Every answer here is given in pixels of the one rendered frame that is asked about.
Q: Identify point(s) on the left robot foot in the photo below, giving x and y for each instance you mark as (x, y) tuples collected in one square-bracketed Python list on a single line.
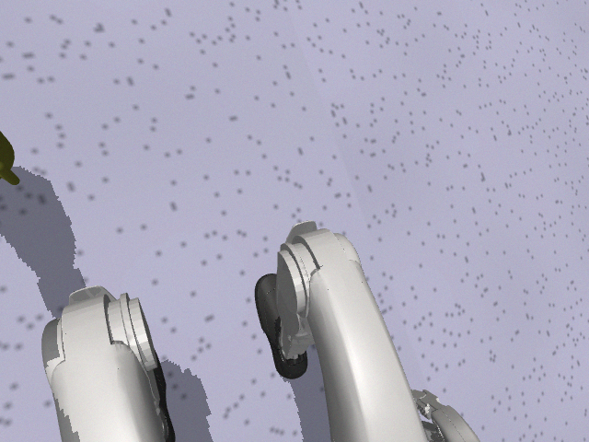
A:
[(161, 386)]

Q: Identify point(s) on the right robot hand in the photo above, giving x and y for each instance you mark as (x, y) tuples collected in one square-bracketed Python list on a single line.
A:
[(448, 425)]

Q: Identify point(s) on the right robot foot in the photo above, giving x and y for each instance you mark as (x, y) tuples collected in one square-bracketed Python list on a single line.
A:
[(270, 322)]

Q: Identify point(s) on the mug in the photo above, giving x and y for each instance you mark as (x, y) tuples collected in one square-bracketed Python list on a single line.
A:
[(7, 157)]

